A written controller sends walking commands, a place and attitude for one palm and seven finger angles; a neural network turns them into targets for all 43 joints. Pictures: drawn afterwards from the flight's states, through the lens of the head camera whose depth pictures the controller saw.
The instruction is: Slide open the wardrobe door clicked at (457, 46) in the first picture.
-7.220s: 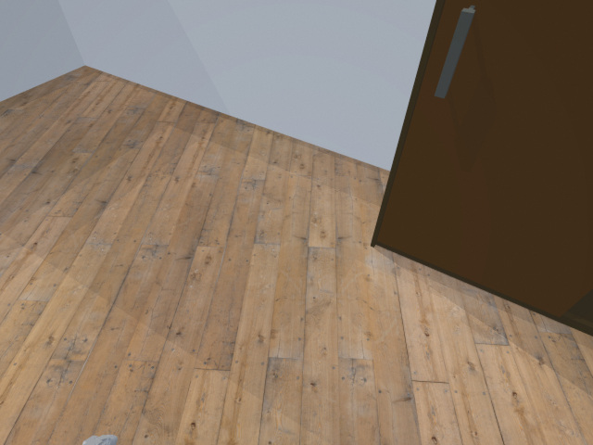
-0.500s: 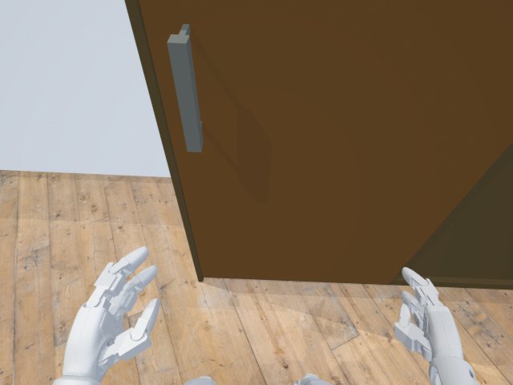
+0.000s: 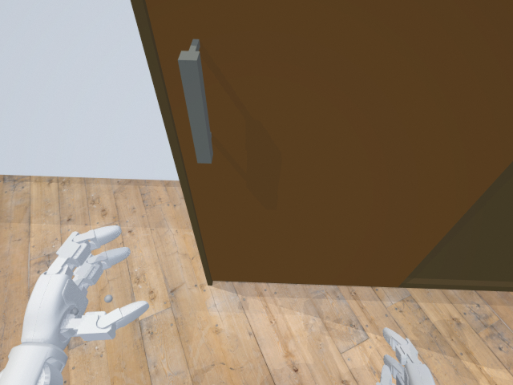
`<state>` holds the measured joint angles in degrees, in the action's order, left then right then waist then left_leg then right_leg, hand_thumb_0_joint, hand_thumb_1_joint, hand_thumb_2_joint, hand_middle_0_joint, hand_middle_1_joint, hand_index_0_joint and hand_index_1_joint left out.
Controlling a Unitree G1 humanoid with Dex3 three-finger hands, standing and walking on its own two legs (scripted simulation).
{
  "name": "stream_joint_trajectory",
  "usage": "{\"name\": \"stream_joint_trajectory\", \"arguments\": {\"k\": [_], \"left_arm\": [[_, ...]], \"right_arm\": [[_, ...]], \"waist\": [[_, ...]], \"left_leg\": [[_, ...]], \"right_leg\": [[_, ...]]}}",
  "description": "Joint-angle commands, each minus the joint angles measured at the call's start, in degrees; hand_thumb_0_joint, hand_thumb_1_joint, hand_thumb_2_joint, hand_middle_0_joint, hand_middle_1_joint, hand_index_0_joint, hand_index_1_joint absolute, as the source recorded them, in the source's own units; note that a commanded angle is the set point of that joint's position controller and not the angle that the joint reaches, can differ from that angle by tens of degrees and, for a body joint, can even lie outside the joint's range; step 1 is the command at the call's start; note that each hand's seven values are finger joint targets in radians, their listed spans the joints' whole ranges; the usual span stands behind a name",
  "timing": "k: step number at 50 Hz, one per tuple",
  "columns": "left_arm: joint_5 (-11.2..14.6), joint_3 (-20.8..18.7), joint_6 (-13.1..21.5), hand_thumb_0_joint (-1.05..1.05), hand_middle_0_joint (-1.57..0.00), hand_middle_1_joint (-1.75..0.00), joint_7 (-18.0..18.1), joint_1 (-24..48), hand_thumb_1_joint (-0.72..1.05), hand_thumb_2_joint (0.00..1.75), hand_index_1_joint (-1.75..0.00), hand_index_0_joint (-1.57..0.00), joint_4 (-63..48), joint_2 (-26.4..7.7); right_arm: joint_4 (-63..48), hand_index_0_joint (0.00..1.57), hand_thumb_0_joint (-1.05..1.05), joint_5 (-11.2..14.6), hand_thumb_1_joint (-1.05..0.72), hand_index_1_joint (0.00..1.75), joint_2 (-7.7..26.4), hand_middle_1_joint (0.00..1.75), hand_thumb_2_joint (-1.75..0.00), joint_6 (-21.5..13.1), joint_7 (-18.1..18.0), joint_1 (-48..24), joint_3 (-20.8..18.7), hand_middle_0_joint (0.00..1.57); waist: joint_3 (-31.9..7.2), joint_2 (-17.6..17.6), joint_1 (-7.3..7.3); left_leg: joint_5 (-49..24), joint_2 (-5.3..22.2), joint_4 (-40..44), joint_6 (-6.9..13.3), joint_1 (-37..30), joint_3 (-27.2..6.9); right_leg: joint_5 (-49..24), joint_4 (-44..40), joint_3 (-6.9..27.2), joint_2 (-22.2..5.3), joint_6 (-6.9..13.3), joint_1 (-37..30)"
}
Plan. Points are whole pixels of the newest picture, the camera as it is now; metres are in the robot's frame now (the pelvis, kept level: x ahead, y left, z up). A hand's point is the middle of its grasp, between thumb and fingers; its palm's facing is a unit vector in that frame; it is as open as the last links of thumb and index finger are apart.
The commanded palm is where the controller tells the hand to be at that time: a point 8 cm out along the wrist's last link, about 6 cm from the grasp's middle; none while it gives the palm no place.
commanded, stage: raise the hand with hooked fingers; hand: left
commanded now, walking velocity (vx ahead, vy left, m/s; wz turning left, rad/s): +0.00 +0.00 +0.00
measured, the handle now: (200, 106) +0.53 +0.14 +0.15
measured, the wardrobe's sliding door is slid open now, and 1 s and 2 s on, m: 0.00 0.00 0.00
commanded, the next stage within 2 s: move the hooked fingers beside the handle in 1.22 s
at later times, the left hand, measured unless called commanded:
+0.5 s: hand (69, 236) +0.26 +0.26 +0.14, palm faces +0.09 -0.99 -0.07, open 13.8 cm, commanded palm +0.23 +0.30 +0.15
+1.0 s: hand (63, 206) +0.29 +0.26 +0.17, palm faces +0.08 -1.00 -0.04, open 14.0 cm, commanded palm +0.26 +0.30 +0.18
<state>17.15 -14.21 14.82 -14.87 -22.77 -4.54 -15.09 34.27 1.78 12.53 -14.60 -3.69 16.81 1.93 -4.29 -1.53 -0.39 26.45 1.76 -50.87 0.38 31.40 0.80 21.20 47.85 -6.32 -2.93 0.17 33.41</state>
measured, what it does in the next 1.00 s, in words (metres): stands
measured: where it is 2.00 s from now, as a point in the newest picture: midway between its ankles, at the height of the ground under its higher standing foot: outside the picture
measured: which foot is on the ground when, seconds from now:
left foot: down 0.00-1.00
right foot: down 0.00-1.00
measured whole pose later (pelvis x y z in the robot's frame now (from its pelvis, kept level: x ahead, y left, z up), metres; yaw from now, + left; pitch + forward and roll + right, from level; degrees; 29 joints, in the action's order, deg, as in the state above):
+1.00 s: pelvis +0.01 -0.01 +0.04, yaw -1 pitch -1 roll +0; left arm 18.9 -26.2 -1.0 -25.1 3.1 12.7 -23.2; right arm 35.0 3.3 16.3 -14.2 -6.3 14.8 3.2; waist -0.6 -2.3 -2.6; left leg 18.5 1.8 -31.4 -0.5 12.0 2.0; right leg 14.5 30.8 -5.6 -1.6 0.9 15.5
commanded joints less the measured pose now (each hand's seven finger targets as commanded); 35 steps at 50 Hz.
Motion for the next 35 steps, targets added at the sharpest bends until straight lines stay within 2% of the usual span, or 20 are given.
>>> {"name": "stream_joint_trajectory", "arguments": {"k": [1,3,4,5,7,9,11,13,16,21,24,25,27,29,30,32,34,35], "left_arm": [[1.1,-4.8,3.8,0.00,-0.27,-0.98,-0.8,6.8,-0.15,0.45,-0.98,-0.27,-11.3,-8.5],[1.3,-5.5,3.2,0.00,-0.28,-1.00,-1.1,8.9,-0.20,0.43,-1.00,-0.28,-11.1,-9.4],[1.4,-6.9,2.7,0.00,-0.28,-1.02,-1.2,10.1,-0.22,0.42,-1.02,-0.28,-10.6,-11.2],[1.7,-6.9,2.3,0.00,-0.28,-1.03,-1.6,11.1,-0.24,0.41,-1.03,-0.28,-10.3,-11.0],[1.8,-8.5,1.7,0.00,-0.29,-1.07,-1.8,12.3,-0.29,0.39,-1.07,-0.29,-10.5,-12.6],[2.3,-9.7,0.6,0.00,-0.29,-1.10,-2.1,14.1,-0.34,0.37,-1.10,-0.29,-9.5,-13.6],[2.9,-10.3,-0.7,0.00,-0.29,-1.12,-3.0,15.6,-0.38,0.35,-1.12,-0.29,-7.4,-13.7],[3.0,-10.1,-1.9,0.00,-0.29,-1.15,-3.8,17.8,-0.43,0.33,-1.15,-0.29,-6.8,-13.7],[3.2,-11.0,-4.3,0.00,-0.30,-1.20,-5.2,21.4,-0.50,0.30,-1.20,-0.30,-4.7,-15.1],[3.3,-12.6,-7.0,0.00,-0.30,-1.20,-6.9,28.4,-0.50,0.30,-1.20,-0.30,-3.3,-17.6],[3.2,-14.8,-8.1,0.00,-0.30,-1.20,-7.4,30.6,-0.50,0.30,-1.20,-0.30,-1.4,-20.3],[3.5,-14.5,-8.5,0.00,-0.30,-1.20,-7.7,32.0,-0.50,0.30,-1.20,-0.30,-0.3,-19.6],[3.6,-15.3,-9.3,0.00,-0.30,-1.20,-8.2,34.1,-0.50,0.30,-1.20,-0.30,2.0,-20.6],[3.7,-16.2,-10.1,0.00,-0.30,-1.20,-8.9,36.3,-0.50,0.30,-1.20,-0.30,2.8,-22.2],[3.5,-15.6,-10.4,0.00,-0.30,-1.20,-9.3,38.1,-0.50,0.30,-1.20,-0.30,2.9,-22.1],[3.4,-16.3,-10.8,0.00,-0.30,-1.20,-9.7,40.1,-0.50,0.30,-1.20,-0.30,3.4,-23.3],[3.3,-17.5,-11.1,0.00,-0.30,-1.20,-10.0,41.1,-0.50,0.30,-1.20,-0.30,4.1,-25.1],[3.5,-17.9,-11.3,0.00,-0.30,-1.20,-10.3,42.2,-0.50,0.30,-1.20,-0.30,4.3,-25.4]], "right_arm": [[-10.0,0.20,0.00,0.6,-0.90,0.30,8.9,0.30,-0.90,-5.1,-0.8,-6.1,-3.2,0.20],[-9.7,0.20,0.00,0.8,-0.90,0.30,9.1,0.30,-0.90,-5.6,-1.1,-5.8,-3.1,0.20],[-9.5,0.20,0.00,0.7,-0.90,0.30,9.4,0.30,-0.90,-5.5,-1.2,-5.8,-2.9,0.20],[-9.7,0.20,0.00,0.9,-0.90,0.30,9.4,0.30,-0.90,-5.6,-1.4,-5.8,-2.9,0.20],[-9.5,0.20,0.00,0.9,-0.90,0.30,9.5,0.30,-0.90,-5.8,-1.6,-5.6,-2.8,0.20],[-9.3,0.20,0.00,0.7,-0.90,0.30,9.6,0.30,-0.90,-5.7,-1.7,-5.7,-2.5,0.20],[-9.1,0.20,0.00,0.9,-0.90,0.30,9.7,0.30,-0.90,-5.6,-1.8,-5.9,-2.3,0.20],[-8.9,0.20,0.00,1.0,-0.90,0.30,9.7,0.30,-0.90,-5.5,-2.0,-6.0,-2.2,0.20],[-8.8,0.20,0.00,1.1,-0.90,0.30,9.9,0.30,-0.90,-5.3,-2.3,-6.3,-1.9,0.20],[-8.4,0.20,0.00,1.2,-0.90,0.30,9.8,0.30,-0.90,-4.9,-2.8,-6.9,-1.3,0.20],[-8.1,0.20,0.00,1.1,-0.90,0.30,9.8,0.30,-0.90,-4.7,-3.0,-7.2,-0.9,0.20],[-8.0,0.20,0.00,1.3,-0.90,0.30,9.6,0.30,-0.90,-4.6,-3.2,-7.5,-0.8,0.20],[-7.8,0.20,0.00,1.4,-0.90,0.30,9.8,0.30,-0.90,-4.3,-3.5,-7.7,-0.7,0.20],[-7.7,0.20,0.00,1.4,-0.90,0.30,9.9,0.30,-0.90,-4.2,-3.6,-8.0,-0.4,0.20],[-7.8,0.20,0.00,1.7,-0.90,0.30,9.7,0.30,-0.90,-4.0,-3.7,-8.2,-0.5,0.20],[-7.9,0.20,0.00,1.6,-0.90,0.30,9.7,0.30,-0.90,-4.0,-3.8,-8.3,-0.4,0.20],[-7.8,0.20,0.00,1.5,-0.90,0.30,9.9,0.30,-0.90,-3.9,-3.8,-8.1,-0.3,0.20],[-7.8,0.20,0.00,1.6,-0.90,0.30,9.8,0.30,-0.90,-3.8,-3.8,-8.2,-0.4,0.20]], "waist": [[-7.9,-1.5,-0.55],[-7.2,-2.3,-0.50],[-6.8,-1.7,-0.82],[-6.8,-1.7,-0.68],[-8.1,-3.4,-1.31],[-7.7,-2.7,-1.59],[-6.8,-2.5,-1.62],[-6.9,-4.0,-1.59],[-6.5,-2.3,-1.60],[-6.6,-3.1,-1.78],[-6.5,-3.2,-2.29],[-5.5,-2.2,-1.86],[-5.3,-1.0,-1.83],[-5.5,-2.5,-2.28],[-5.8,-3.1,-1.82],[-6.6,-4.1,-1.99],[-6.9,-2.0,-2.37],[-7.6,-2.7,-2.21]], "left_leg": [[-13.1,-1.6,11.4,0.1,-2.7,-2.4],[-13.0,-1.6,12.3,0.1,-3.8,-2.3],[-13.3,-1.6,12.7,0.1,-3.9,-2.6],[-13.5,-1.6,13.3,0.2,-4.9,-2.4],[-15.6,-1.6,14.0,0.1,-6.7,-2.3],[-18.0,-1.6,14.7,0.1,-7.9,-2.4],[-18.4,-1.6,15.5,0.0,-8.6,-2.1],[-19.6,-1.6,16.2,0.0,-10.5,-2.0],[-20.1,-1.6,17.3,0.2,-11.5,-1.8],[-21.7,-1.5,19.2,0.2,-14.4,-2.0],[-22.5,-1.5,19.9,0.4,-15.6,-1.9],[-21.7,-1.5,20.5,0.4,-15.7,-1.8],[-20.3,-1.6,21.3,0.5,-15.7,-1.9],[-20.8,-1.7,21.6,0.6,-16.5,-1.7],[-20.4,-1.8,21.9,0.7,-17.1,-1.4],[-20.6,-1.8,22.6,0.7,-17.9,-1.6],[-22.3,-1.7,22.8,0.9,-18.6,-1.6],[-22.2,-1.8,23.1,0.9,-19.0,-1.4]], "right_leg": [[-6.0,-7.9,2.0,2.4,0.8,-9.9],[-6.4,-8.9,2.0,2.2,0.8,-10.4],[-6.5,-9.1,1.9,2.5,1.0,-11.5],[-7.0,-9.6,1.9,2.4,0.9,-11.8],[-9.5,-10.0,1.8,2.3,1.0,-13.6],[-12.2,-10.5,1.6,2.6,1.2,-15.4],[-13.6,-11.5,1.7,2.5,1.0,-16.0],[-15.0,-12.0,1.5,2.6,1.0,-16.3],[-16.4,-13.4,1.8,2.7,0.9,-18.1],[-18.0,-15.0,1.7,2.8,1.0,-20.1],[-18.7,-16.2,2.1,3.0,1.2,-21.5],[-18.4,-16.9,1.9,2.8,1.1,-21.2],[-16.8,-17.7,2.1,2.8,0.9,-21.4],[-17.4,-18.4,2.6,2.7,1.1,-22.6],[-17.2,-18.9,2.8,2.5,1.0,-22.6],[-17.2,-19.3,2.8,2.5,1.0,-23.3],[-19.0,-19.6,2.8,2.7,1.1,-24.5],[-19.3,-19.9,2.9,2.5,1.0,-24.9]]}}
